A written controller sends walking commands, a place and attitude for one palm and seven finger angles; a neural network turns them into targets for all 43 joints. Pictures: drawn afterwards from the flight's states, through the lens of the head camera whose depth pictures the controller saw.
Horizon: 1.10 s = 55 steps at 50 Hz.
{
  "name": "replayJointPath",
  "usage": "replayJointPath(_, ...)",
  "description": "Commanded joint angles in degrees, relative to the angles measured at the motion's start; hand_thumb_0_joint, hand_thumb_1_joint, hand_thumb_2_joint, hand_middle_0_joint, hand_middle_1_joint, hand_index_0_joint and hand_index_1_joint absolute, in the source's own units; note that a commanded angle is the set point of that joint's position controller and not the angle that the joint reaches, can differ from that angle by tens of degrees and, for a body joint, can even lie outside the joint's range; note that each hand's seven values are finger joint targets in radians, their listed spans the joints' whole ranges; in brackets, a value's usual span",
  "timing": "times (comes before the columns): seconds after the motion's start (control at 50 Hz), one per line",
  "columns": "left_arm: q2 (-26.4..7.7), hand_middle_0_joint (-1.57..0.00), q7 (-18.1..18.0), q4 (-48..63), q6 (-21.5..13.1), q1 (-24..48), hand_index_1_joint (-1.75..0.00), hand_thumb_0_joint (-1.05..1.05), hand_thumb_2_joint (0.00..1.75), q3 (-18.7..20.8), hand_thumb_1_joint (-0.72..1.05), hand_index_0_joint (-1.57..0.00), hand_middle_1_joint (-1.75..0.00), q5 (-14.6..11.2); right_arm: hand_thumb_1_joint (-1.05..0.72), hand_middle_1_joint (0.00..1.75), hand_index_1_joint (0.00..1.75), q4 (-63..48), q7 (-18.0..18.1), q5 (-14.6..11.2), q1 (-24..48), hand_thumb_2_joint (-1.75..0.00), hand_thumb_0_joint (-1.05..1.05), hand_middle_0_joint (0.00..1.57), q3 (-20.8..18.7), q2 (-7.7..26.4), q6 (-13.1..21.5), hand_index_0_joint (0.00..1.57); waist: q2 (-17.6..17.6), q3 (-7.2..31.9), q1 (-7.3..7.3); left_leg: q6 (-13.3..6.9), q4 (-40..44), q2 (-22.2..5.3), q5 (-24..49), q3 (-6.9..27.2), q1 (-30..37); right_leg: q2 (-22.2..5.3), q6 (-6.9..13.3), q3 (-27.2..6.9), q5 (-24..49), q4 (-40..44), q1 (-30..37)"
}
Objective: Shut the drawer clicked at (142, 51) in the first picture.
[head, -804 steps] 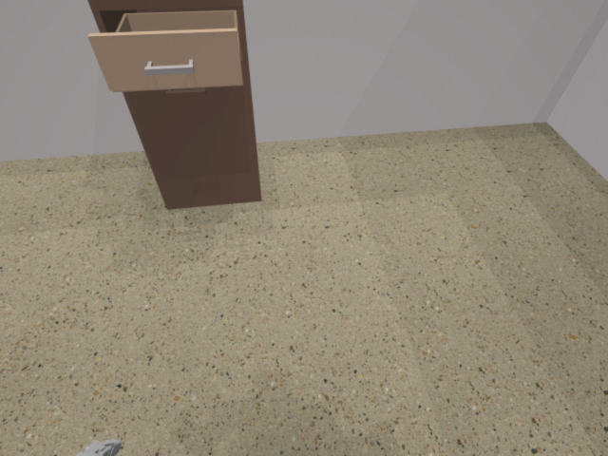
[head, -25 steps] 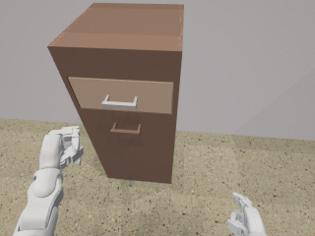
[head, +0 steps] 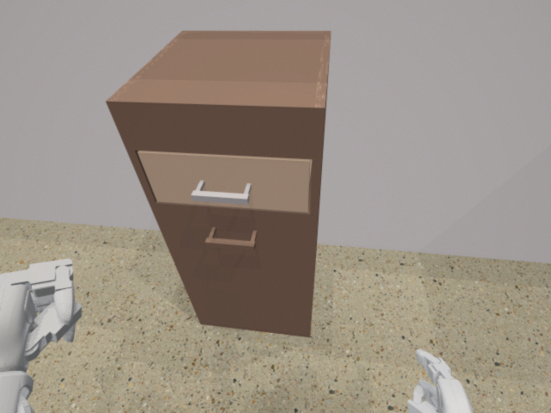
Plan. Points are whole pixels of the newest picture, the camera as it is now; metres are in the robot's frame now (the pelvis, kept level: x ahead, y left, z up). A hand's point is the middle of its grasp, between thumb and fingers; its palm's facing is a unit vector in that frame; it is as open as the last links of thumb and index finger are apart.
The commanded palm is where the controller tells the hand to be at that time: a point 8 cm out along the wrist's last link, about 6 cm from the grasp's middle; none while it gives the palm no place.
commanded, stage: draw the hand back to the body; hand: left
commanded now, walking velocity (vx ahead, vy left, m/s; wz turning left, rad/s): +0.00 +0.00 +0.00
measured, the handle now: (222, 191) +0.57 +0.20 -0.02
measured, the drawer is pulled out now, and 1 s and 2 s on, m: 0.00 0.00 0.00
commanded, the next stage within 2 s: step back with the hand held close in 0.12 s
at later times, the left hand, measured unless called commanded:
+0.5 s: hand (81, 300) +0.19 +0.25 +0.15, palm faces +0.30 -0.83 -0.47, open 3.3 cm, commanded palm +0.13 +0.29 +0.17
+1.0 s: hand (13, 372) +0.11 +0.27 +0.15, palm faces +0.35 -0.80 -0.48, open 3.3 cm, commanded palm +0.05 +0.31 +0.17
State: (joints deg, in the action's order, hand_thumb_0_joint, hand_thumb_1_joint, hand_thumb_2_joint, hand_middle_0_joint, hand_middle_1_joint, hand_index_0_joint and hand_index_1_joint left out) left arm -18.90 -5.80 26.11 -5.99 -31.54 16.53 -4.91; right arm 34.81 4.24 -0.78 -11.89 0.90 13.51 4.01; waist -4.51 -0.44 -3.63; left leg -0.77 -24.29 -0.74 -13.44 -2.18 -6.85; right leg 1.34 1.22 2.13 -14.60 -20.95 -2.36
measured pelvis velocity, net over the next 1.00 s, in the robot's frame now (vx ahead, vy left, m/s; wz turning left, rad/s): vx -0.08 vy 0.03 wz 0.00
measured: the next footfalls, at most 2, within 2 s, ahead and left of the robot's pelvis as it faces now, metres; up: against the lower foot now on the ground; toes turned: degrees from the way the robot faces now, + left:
right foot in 1.58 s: -0.29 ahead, -0.09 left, +0.00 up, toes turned -5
left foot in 1.94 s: -0.14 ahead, +0.15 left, +0.00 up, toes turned -4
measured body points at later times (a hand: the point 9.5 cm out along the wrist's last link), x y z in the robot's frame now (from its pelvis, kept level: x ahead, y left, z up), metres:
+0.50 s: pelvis -0.01 +0.01 +0.00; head +0.01 +0.00 +0.45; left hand +0.17 +0.29 +0.17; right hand +0.17 -0.23 -0.09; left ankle +0.00 +0.11 -0.74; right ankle -0.03 -0.10 -0.74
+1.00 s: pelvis -0.08 +0.03 -0.02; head -0.06 +0.04 +0.43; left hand +0.08 +0.31 +0.17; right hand +0.10 -0.20 -0.09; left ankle +0.00 +0.11 -0.74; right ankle -0.03 -0.10 -0.74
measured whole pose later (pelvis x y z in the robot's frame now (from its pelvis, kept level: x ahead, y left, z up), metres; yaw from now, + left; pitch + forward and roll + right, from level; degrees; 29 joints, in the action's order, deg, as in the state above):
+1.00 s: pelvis -0.08 +0.03 -0.02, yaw +0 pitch +0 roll -2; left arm -22.3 -7.6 33.6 -13.0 -35.8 22.2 -1.8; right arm 29.6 4.6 -0.5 -11.3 0.1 11.9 2.4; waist -0.8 -2.5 -0.2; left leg -3.8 -33.3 0.3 -10.2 -2.7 -23.9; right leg 0.6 -1.2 0.8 -11.9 -31.4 -19.9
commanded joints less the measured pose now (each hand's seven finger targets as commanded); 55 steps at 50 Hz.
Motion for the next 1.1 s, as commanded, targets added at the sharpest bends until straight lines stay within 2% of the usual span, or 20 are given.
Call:
replayJointPath(0.0,-7.88,-1.40,-0.80,9.98,-3.33,5.43,-1.60,0.00,0.90,4.66,0.90,-1.40,-1.60,0.39,-0.90,0.30,0.30,-9.08,0.42,0.37,8.37,-0.90,0.00,0.20,-2.13,5.39,3.95,0.20,3.39,-0.90,0.99,-1.21,2.67,-0.10,8.03,0.83,4.04,-0.84,-0.74,-1.74,7.29,6.01,-8.38)
replayJointPath(0.06,-8.22,-1.40,-1.16,9.77,-3.52,6.34,-1.60,0.00,0.90,5.08,0.90,-1.40,-1.60,0.42,-0.90,0.30,0.30,-9.12,0.75,0.55,8.03,-0.90,0.00,0.20,-2.00,5.23,4.00,0.20,4.17,0.83,0.63,-1.43,2.83,-0.08,7.65,1.24,3.85,-1.25,-0.61,-1.72,6.57,4.94,-6.66)
replayJointPath(0.12,-8.78,-1.40,-1.29,11.49,-3.67,7.00,-1.60,0.00,0.90,5.28,0.90,-1.40,-1.60,0.46,-0.90,0.30,0.30,-9.17,0.82,0.63,8.30,-0.90,0.00,0.20,-1.77,5.02,4.39,0.20,1.01,2.47,0.34,-1.30,2.59,0.08,8.87,1.29,4.51,-1.49,-0.43,-1.98,8.25,4.62,-5.45)
replayJointPath(0.16,-9.03,-1.40,-1.40,11.50,-3.61,6.32,-1.60,0.00,0.90,5.74,0.90,-1.40,-1.60,0.44,-0.90,0.30,0.30,-9.20,0.81,0.75,8.47,-0.90,0.00,0.20,-1.67,4.93,4.54,0.20,2.44,2.80,-0.02,-1.23,2.57,0.13,9.98,1.53,4.30,-1.28,-0.36,-1.79,9.53,4.33,-4.74)
replayJointPath(0.22,-9.03,-1.40,-1.34,12.06,-3.36,6.21,-1.60,0.00,0.90,5.72,0.90,-1.40,-1.60,0.38,-0.90,0.30,0.30,-9.20,0.70,0.70,8.54,-0.90,0.00,0.20,-1.49,4.77,4.60,0.20,0.35,2.31,-0.03,-0.93,2.47,0.14,11.69,1.50,4.21,-1.26,-0.23,-1.76,11.53,4.11,-4.11)
replayJointPath(0.24,-16.09,-1.40,-1.47,16.62,-5.42,11.33,-1.60,0.00,0.90,13.12,0.90,-1.40,-1.60,0.75,-0.90,0.30,0.30,-11.08,0.08,0.64,8.12,-0.90,0.00,0.20,-1.98,6.53,2.75,0.20,1.22,-2.04,2.23,-2.02,0.70,-0.83,8.41,2.68,-0.36,-3.97,-0.36,-7.40,13.21,7.10,-9.89)
replayJointPath(0.26,-11.78,-1.40,-0.94,11.35,-5.55,5.56,-1.60,0.00,0.90,10.18,0.90,-1.40,-1.60,0.86,-0.90,0.30,0.30,-9.86,-0.02,0.86,8.02,-0.90,0.00,0.20,-2.20,5.65,1.58,0.20,3.01,-1.55,2.56,-2.01,-0.24,-0.86,8.26,2.93,0.04,-5.06,-0.22,-7.39,13.65,7.27,-10.47)
replayJointPath(0.28,-9.95,-1.40,-0.63,10.75,-5.66,2.89,-1.60,0.00,0.90,8.53,0.90,-1.40,-1.60,1.06,-0.90,0.30,0.30,-10.31,-0.40,0.96,7.63,-0.90,0.00,0.20,-2.43,5.82,0.62,0.20,3.79,-0.15,2.72,-1.89,-0.38,-1.04,9.35,2.81,0.13,-5.23,-0.40,-6.99,14.81,6.66,-9.98)
replayJointPath(0.34,-9.29,-1.40,-0.37,11.20,-6.18,-0.36,-1.60,0.00,0.90,8.02,0.90,-1.40,-1.60,0.97,-0.90,0.30,0.30,-11.39,-0.68,0.81,7.37,-0.90,0.00,0.20,-3.20,6.13,-1.25,0.20,1.92,3.80,3.00,-1.68,0.40,-1.77,14.68,2.40,0.44,-4.76,-0.99,-4.89,18.75,3.77,-8.02)
replayJointPath(0.42,-11.13,-1.40,-0.85,12.94,-6.39,-3.96,-1.60,0.00,0.90,10.18,0.90,-1.40,-1.60,0.60,-0.90,0.30,0.30,-12.75,-0.43,0.42,7.57,-0.90,0.00,0.20,-3.80,5.78,-3.10,0.20,2.98,8.90,2.86,-1.63,0.26,-2.65,22.63,2.51,0.50,-4.01,-1.67,-2.98,23.88,0.27,-5.51)
replayJointPath(0.46,-12.00,-1.40,-1.05,14.57,-6.43,-4.74,-1.60,0.00,0.90,11.06,0.90,-1.40,-1.60,0.40,-0.90,0.30,0.30,-13.44,-0.33,0.19,7.44,-0.90,0.00,0.20,-4.11,5.82,-3.76,0.20,3.98,10.55,2.85,-1.57,-0.28,-3.02,25.20,2.61,0.05,-3.81,-1.89,-2.78,25.92,-1.26,-4.76)
replayJointPath(0.54,-12.63,-1.40,-1.53,16.52,-6.45,-6.19,-1.60,0.00,0.90,11.59,0.90,-1.40,-1.60,0.29,-0.90,0.30,0.30,-14.22,0.06,0.05,7.24,-0.90,0.00,0.20,-4.21,5.86,-4.06,0.20,2.16,11.28,2.73,-1.58,-0.01,-3.69,26.63,3.11,-1.59,-3.19,-2.07,-2.46,25.15,-3.58,-4.93)
replayJointPath(0.64,-12.34,-1.40,-2.06,17.61,-6.89,-6.84,-1.60,0.00,0.90,11.34,0.90,-1.40,-1.60,0.72,-0.90,0.30,0.30,-14.20,0.31,0.08,6.80,-0.90,0.00,0.20,-4.36,6.08,-3.40,0.20,0.61,9.95,3.04,-1.92,1.30,-4.71,20.16,4.14,-6.34,-2.62,-2.22,-2.73,19.61,-5.39,-5.44)
replayJointPath(0.74,-12.20,-1.40,-2.48,18.15,-7.97,-6.27,-1.60,0.00,0.90,11.50,0.90,-1.40,-1.60,1.20,-0.90,0.30,0.30,-14.14,0.44,0.19,6.43,-0.90,0.00,0.20,-4.29,6.22,-2.05,0.20,1.24,7.77,3.48,-2.64,3.23,-5.20,6.62,5.51,-13.94,-2.41,-2.09,-3.99,13.27,-6.38,-4.79)
replayJointPath(0.88,-11.54,-1.40,-2.94,19.01,-10.17,-4.81,-1.60,0.00,0.90,12.00,0.90,-1.40,-1.60,2.57,-0.90,0.30,0.30,-14.11,0.65,0.52,5.78,-0.90,0.00,0.20,-4.22,6.98,0.48,0.20,-0.89,4.15,3.91,-4.47,7.78,-7.20,-17.75,9.51,-28.79,-1.02,-2.02,-4.99,2.99,-10.49,-1.22)
replayJointPath(0.9,-12.75,-1.40,-3.09,19.43,-10.38,-4.34,-1.60,0.00,0.90,13.23,0.90,-1.40,-1.60,2.85,-0.90,0.30,0.30,-14.04,0.83,0.67,6.05,-0.90,0.00,0.20,-4.36,7.15,0.95,0.20,-1.60,4.32,3.70,-4.83,8.64,-7.85,-20.24,10.25,-30.24,-0.44,-2.14,-5.01,1.97,-11.41,-0.50)
replayJointPath(0.94,-11.18,-1.40,-3.04,19.50,-10.91,-3.74,-1.60,0.00,0.90,12.23,0.90,-1.40,-1.60,3.15,-0.90,0.30,0.30,-13.74,0.87,0.77,5.30,-0.90,0.00,0.20,-4.23,6.99,1.68,0.20,-2.12,4.21,3.81,-5.08,8.62,-8.41,-22.60,10.65,-32.96,-0.35,-2.03,-5.08,0.94,-13.37,0.64)
replayJointPath(1.0,-12.48,-1.40,-3.19,19.59,-11.50,-3.34,-1.60,0.00,0.90,13.61,0.90,-1.40,-1.60,3.51,-0.90,0.30,0.30,-13.42,0.95,0.96,5.20,-0.90,0.00,0.20,-4.59,7.04,2.71,0.20,-0.89,4.22,3.76,-4.97,6.06,-7.52,-23.96,10.25,-33.04,-0.53,-1.57,-7.66,-1.64,-11.81,-1.53)
replayJointPath(1.04,-11.41,-1.40,-3.12,19.01,-11.83,-2.59,-1.60,0.00,0.90,12.29,0.90,-1.40,-1.60,3.39,-0.90,0.30,0.30,-12.90,0.76,1.04,4.56,-0.90,0.00,0.20,-4.53,6.50,2.87,0.20,3.17,2.88,4.19,-3.88,0.68,-4.99,-21.66,8.59,-30.04,-2.84,-0.30,-11.43,-5.70,-6.86,-7.73)
replayJointPath(1.08,-11.57,-1.40,-3.50,18.82,-12.07,-1.51,-1.60,0.00,0.90,11.45,0.90,-1.40,-1.60,2.94,-0.90,0.30,0.30,-11.59,0.29,1.39,3.92,-0.90,0.00,0.20,-4.57,5.94,2.56,0.20,7.63,2.70,4.61,-1.57,-8.29,-1.35,-15.03,5.88,-21.63,-7.90,2.12,-16.87,-11.00,1.57,-18.33)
